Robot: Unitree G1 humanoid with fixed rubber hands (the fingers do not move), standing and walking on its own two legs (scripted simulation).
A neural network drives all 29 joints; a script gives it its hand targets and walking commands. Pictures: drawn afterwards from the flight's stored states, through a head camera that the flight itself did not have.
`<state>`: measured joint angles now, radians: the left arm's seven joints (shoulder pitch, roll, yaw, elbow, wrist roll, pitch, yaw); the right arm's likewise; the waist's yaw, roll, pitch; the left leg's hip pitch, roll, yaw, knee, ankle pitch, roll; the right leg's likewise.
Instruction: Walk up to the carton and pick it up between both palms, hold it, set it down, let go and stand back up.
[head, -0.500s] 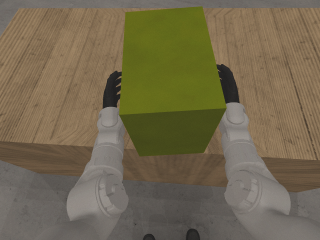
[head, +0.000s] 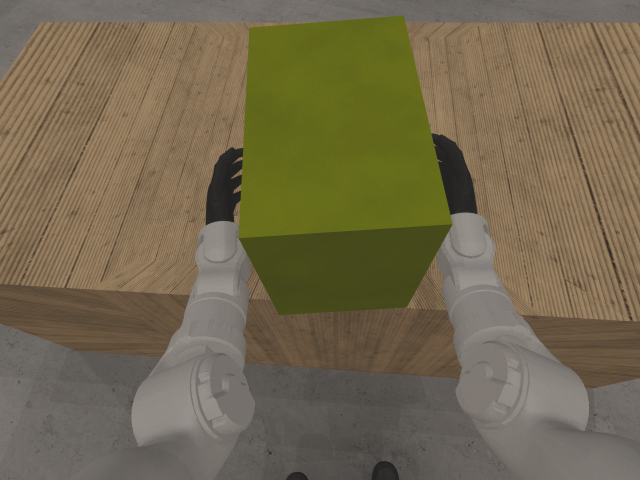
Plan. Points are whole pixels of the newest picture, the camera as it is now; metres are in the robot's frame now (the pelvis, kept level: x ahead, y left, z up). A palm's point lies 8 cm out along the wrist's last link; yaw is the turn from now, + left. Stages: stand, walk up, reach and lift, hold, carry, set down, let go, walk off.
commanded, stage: reach and lift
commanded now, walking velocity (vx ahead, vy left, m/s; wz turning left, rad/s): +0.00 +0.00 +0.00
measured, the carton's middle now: (335, 180) +0.51 +0.00 -0.01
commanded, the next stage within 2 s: none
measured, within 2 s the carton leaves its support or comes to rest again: leaves its support in 0.96 s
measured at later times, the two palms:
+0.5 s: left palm (226, 226) +0.42 +0.14 +0.03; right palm (462, 211) +0.42 -0.15 +0.04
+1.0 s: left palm (226, 250) +0.38 +0.14 +0.03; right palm (472, 231) +0.39 -0.15 +0.05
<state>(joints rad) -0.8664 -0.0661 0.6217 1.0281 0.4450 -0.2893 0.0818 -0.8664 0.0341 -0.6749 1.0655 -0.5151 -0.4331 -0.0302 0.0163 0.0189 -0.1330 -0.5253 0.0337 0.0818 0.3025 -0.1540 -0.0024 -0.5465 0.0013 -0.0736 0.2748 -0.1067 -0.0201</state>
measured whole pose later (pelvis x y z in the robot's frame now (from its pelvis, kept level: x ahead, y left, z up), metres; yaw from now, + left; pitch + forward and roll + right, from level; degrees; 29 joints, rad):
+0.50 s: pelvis -0.01 +0.00 +0.00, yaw +1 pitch +22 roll +0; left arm -0.84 -0.06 0.53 1.06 0.36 -0.33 0.12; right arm -0.86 -0.02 -0.60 1.20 -0.45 -0.53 -0.08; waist 0.01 0.00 -0.16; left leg -0.56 0.04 0.07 0.31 -0.13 -0.01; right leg -0.57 0.00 -0.10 0.26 -0.08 -0.03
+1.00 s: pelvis -0.03 -0.01 +0.00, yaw +1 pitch +19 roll +0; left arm -0.77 -0.01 0.39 1.11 0.21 -0.27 0.14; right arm -0.82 -0.02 -0.42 1.19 -0.29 -0.40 -0.10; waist -0.02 0.01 -0.18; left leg -0.52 0.04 0.08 0.31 -0.12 -0.01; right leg -0.53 0.00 -0.10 0.28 -0.07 -0.03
